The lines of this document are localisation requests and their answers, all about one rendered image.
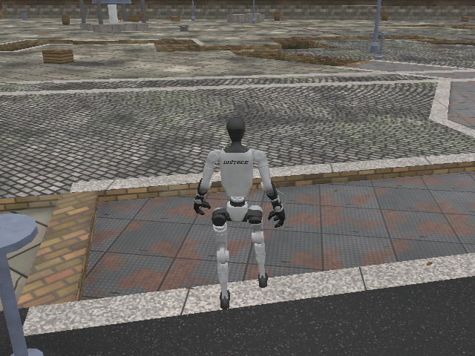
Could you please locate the left robot forearm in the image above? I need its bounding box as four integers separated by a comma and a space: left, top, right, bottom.
194, 178, 208, 204

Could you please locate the robot left hand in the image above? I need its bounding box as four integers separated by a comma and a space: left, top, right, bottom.
194, 201, 211, 215

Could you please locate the right robot upper arm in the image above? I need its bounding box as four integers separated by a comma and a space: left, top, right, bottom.
252, 149, 273, 191

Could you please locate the robot right hand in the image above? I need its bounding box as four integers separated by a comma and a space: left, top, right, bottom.
268, 209, 286, 228

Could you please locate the left robot upper arm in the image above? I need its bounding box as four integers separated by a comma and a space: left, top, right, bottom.
200, 150, 221, 190

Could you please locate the left robot foot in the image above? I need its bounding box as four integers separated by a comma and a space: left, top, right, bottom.
220, 290, 230, 309

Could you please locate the right robot forearm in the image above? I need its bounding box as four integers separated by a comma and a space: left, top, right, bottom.
266, 180, 283, 212

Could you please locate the right robot shin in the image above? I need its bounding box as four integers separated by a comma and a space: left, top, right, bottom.
255, 231, 266, 278

